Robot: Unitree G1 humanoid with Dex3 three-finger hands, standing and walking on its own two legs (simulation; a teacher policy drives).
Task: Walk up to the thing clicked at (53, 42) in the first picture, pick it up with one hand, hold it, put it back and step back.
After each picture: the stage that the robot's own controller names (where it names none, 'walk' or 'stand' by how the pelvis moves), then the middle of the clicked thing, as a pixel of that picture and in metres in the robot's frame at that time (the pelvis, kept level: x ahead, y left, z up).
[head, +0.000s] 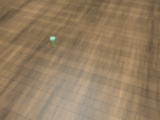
stand; (53, 41) +1.47 +0.38 -0.72
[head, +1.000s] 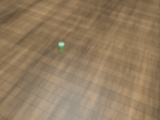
walk; (61, 47) +1.36 +0.19 -0.71
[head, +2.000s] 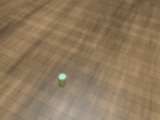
walk; (62, 80) +0.83 +0.16 -0.72
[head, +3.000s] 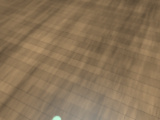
stand; out of the picture +0.45 +0.25 -0.69
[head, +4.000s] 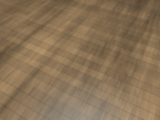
stand; out of the picture +0.42 +0.20 -0.72
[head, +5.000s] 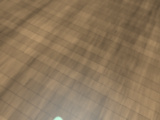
walk; out of the picture +0.36 +0.15 -0.70
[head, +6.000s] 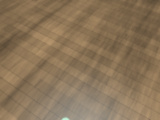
walk; out of the picture +0.37 +0.15 -0.69
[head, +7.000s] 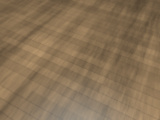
walk; out of the picture +0.37 +0.16 -0.69
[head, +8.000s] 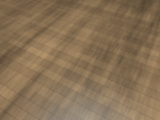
stand; out of the picture +0.37 +0.20 -0.71
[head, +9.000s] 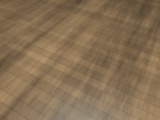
stand; out of the picture +0.35 +0.19 -0.72
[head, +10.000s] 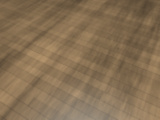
stand; out of the picture +0.33 +0.20 -0.72
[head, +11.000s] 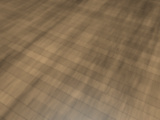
stand; out of the picture +0.33 +0.21 -0.73
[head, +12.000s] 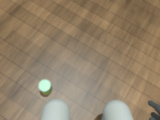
go down; (45, 87) +0.39 +0.20 -0.45
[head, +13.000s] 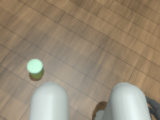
go down; (36, 69) +0.43 +0.22 -0.31
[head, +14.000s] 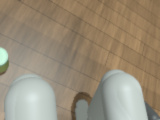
close in; out of the picture +0.41 +0.25 -0.24
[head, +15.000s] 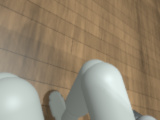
close; out of the picture +0.41 +0.27 -0.22
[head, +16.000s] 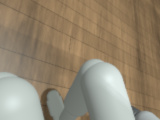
lift; out of the picture +0.40 +0.27 -0.22
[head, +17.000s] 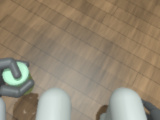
lift; (20, 79) +0.33 +0.23 -0.06
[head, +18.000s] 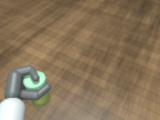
hold; (38, 90) +0.33 +0.17 +0.04
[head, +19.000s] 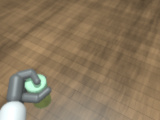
hold; (39, 92) +0.33 +0.17 +0.01
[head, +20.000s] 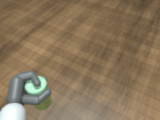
hold; (39, 93) +0.32 +0.17 +0.00
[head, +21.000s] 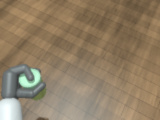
crouch; (34, 85) +0.35 +0.18 -0.05
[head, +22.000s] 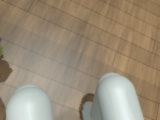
lower; out of the picture +0.47 +0.26 -0.10
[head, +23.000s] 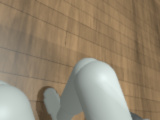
lower; out of the picture +0.43 +0.29 -0.23
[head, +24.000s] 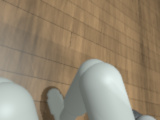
lower; out of the picture +0.42 +0.29 -0.22
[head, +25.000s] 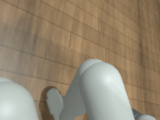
lower; out of the picture +0.42 +0.29 -0.23
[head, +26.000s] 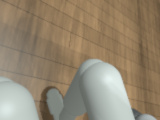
lower; out of the picture +0.42 +0.29 -0.23
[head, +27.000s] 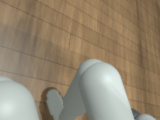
open; out of the picture +0.42 +0.29 -0.23
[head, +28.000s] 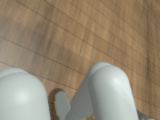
stand; out of the picture +0.42 +0.28 -0.23
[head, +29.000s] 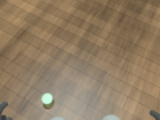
stand; (48, 100) +0.40 +0.20 -0.55
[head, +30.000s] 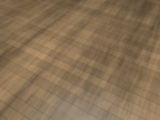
stand; out of the picture +0.37 +0.20 -0.67
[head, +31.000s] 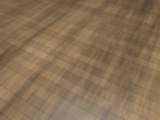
stand; out of the picture +0.37 +0.20 -0.67
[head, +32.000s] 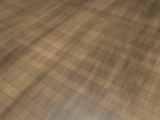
stand; out of the picture +0.37 +0.19 -0.71
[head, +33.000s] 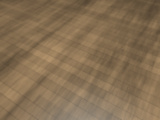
stand; out of the picture +0.38 +0.20 -0.73
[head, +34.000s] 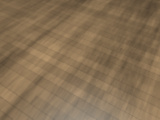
stand; out of the picture +0.35 +0.20 -0.73
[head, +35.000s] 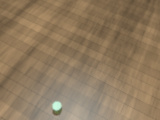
walk; (57, 107) +0.43 +0.15 -0.71
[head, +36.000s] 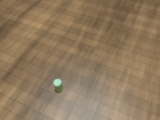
walk; (58, 85) +0.69 +0.25 -0.69
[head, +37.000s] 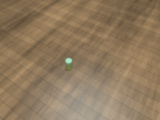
stand; (69, 64) +1.00 +0.19 -0.70
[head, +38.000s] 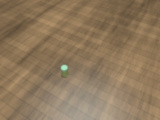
stand; (64, 71) +0.97 +0.20 -0.72
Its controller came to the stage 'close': yes
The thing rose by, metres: 0.72
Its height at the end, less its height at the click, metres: +0.00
